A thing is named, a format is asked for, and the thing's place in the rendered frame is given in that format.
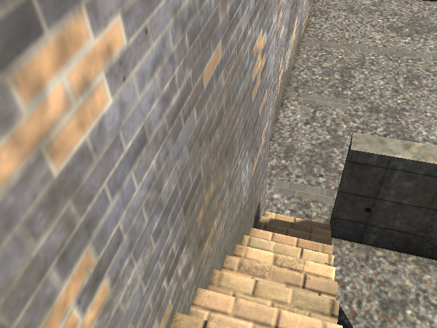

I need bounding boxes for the stairs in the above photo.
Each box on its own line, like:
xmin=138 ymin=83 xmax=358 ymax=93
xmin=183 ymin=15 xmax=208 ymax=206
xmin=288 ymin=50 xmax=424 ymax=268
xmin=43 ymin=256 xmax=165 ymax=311
xmin=170 ymin=211 xmax=343 ymax=328

